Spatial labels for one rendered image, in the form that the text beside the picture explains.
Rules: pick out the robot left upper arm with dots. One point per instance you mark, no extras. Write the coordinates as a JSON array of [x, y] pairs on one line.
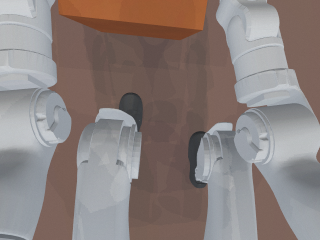
[[32, 122]]

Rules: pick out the left robot thigh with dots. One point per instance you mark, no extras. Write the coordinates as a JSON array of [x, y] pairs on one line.
[[101, 210]]

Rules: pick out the robot left forearm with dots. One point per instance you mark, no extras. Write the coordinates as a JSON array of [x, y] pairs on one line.
[[26, 45]]

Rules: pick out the robot right upper arm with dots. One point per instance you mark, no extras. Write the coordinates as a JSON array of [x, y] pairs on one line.
[[283, 141]]

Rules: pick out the robot thigh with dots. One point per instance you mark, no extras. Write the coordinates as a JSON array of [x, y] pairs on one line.
[[101, 210], [231, 212]]

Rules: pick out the right robot thigh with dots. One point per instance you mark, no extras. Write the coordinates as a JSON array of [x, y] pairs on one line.
[[231, 212]]

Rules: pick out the robot right forearm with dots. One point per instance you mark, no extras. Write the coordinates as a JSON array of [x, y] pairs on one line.
[[257, 54]]

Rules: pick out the carton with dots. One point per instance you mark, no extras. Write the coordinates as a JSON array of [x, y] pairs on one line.
[[165, 19]]

